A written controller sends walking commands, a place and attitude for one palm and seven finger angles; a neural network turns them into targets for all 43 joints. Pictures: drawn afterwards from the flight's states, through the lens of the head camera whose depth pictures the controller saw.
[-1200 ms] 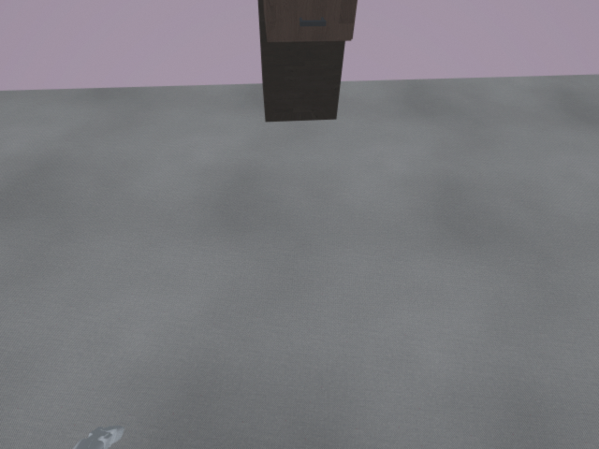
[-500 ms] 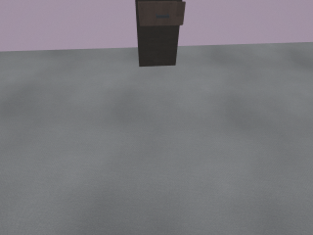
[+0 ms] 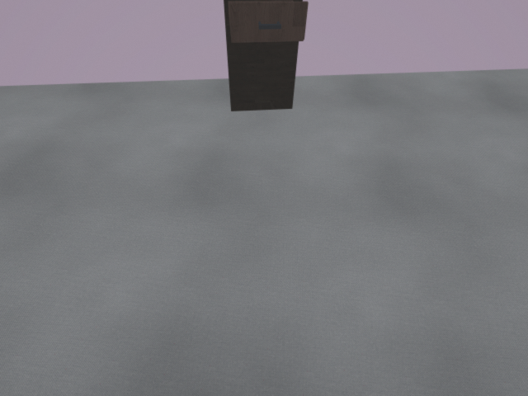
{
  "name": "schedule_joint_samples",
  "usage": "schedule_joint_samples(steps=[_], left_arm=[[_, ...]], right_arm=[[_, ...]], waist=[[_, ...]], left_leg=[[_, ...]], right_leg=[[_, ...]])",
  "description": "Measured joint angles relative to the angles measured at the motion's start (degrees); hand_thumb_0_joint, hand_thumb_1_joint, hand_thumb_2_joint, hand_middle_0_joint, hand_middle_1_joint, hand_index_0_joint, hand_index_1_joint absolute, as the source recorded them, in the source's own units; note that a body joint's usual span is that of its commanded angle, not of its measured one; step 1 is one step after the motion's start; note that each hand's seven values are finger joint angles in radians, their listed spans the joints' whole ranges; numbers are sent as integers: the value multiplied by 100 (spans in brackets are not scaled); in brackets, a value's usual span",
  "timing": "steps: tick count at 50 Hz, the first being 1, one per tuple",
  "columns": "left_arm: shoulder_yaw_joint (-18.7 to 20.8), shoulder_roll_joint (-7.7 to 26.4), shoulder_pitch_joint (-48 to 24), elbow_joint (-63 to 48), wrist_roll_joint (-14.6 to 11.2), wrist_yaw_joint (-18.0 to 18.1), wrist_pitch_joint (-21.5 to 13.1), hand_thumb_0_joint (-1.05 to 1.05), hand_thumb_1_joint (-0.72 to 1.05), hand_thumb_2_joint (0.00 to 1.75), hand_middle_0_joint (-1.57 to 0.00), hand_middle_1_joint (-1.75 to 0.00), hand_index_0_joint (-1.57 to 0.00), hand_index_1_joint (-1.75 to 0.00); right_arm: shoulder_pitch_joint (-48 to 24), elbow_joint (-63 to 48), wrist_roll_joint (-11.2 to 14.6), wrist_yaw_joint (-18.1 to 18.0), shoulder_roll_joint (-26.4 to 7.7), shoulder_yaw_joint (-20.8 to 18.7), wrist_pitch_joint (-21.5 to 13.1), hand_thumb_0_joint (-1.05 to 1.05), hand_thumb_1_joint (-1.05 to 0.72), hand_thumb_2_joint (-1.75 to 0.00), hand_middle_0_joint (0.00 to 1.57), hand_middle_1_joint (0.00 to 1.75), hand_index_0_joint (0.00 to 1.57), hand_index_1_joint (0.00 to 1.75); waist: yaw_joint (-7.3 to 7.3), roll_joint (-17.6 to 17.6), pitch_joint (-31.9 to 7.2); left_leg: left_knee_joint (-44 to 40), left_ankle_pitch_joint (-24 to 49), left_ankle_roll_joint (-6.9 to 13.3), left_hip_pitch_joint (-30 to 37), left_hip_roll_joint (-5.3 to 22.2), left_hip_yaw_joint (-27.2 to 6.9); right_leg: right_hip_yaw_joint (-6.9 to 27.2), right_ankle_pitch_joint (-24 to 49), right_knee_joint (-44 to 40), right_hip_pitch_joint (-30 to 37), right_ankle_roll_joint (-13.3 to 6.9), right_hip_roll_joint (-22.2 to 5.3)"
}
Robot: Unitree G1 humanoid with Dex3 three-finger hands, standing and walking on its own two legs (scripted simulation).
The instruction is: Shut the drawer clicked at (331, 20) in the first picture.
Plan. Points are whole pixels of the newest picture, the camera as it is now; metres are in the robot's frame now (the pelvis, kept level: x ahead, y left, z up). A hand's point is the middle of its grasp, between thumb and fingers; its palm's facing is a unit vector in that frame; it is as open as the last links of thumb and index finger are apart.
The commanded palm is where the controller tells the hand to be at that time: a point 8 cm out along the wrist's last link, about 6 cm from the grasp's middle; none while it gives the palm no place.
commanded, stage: look at it before walking up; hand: left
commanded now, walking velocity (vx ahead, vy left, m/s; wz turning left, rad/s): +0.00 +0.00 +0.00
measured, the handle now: (269, 24) +1.77 +0.07 -0.12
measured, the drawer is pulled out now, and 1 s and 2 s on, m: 0.24 0.24 0.24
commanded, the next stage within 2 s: walk to a spot facing it in 0.64 s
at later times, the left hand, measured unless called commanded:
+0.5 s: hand out of the picture +0.08 +0.25 -0.16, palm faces -0.03 -0.94 -0.33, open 7.4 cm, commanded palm none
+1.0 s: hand out of the picture +0.06 +0.21 -0.18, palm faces -0.05 -0.97 -0.22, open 7.4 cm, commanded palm none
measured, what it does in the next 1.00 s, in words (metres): stands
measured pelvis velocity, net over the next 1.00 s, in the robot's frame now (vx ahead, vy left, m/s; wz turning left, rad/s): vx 0.04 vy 0.00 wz -0.06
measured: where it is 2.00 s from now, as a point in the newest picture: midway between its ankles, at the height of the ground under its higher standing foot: (277, 358)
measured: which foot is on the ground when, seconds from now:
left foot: down 0.00-1.00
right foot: down 0.00-1.00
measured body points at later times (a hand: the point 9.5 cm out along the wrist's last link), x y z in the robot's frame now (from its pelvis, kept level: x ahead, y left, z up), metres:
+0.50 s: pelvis +0.01 +0.00 +0.00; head +0.01 +0.00 +0.45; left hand +0.08 +0.30 -0.13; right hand +0.09 -0.29 -0.13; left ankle +0.00 +0.13 -0.74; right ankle +0.01 -0.11 -0.74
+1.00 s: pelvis +0.04 +0.00 -0.01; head +0.03 +0.01 +0.44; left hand +0.06 +0.26 -0.16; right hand +0.06 -0.26 -0.16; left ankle +0.01 +0.13 -0.74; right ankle +0.01 -0.11 -0.74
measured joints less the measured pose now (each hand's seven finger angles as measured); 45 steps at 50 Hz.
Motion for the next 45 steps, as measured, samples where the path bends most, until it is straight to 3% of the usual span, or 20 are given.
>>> schedule_joint_samples(steps=[38,45], left_arm=[[2,42,-10,13,3,9,-33,1,90,90,-20,-30,-20,-30],[24,-190,372,45,40,-3,96,0,90,90,-20,-30,-20,-30]], right_arm=[[-138,10,20,-14,2,7,-12,1,-90,-89,21,30,20,30],[147,22,-58,-2,232,6,62,1,-90,-89,20,29,20,30]], waist=[[24,-27,33],[82,-28,-216]], left_leg=[[-139,-22,24,149,-10,35],[282,-403,29,88,49,182]], right_leg=[[34,5,-166,151,30,-12],[174,-310,241,33,8,50]])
